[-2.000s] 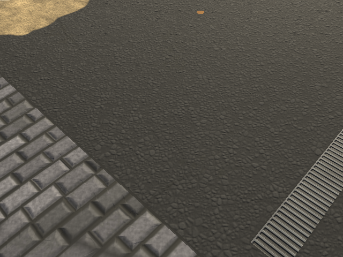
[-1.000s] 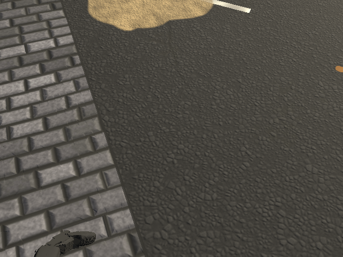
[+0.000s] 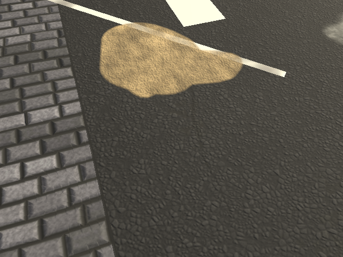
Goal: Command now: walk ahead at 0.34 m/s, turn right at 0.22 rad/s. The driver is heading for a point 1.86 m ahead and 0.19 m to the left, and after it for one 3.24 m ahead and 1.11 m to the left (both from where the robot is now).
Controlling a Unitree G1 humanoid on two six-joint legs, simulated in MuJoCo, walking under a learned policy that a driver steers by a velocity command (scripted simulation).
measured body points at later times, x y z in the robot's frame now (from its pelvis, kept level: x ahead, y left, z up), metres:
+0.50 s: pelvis +0.12 -0.02 +0.00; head +0.15 -0.04 +0.45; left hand +0.24 +0.24 -0.12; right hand +0.18 -0.30 -0.14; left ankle +0.19 +0.13 -0.69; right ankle +0.18 -0.09 -0.74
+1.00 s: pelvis +0.12 -0.01 +0.00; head +0.16 -0.02 +0.45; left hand +0.27 +0.26 -0.11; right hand +0.18 -0.31 -0.13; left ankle +0.16 +0.11 -0.74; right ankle +0.10 -0.12 -0.73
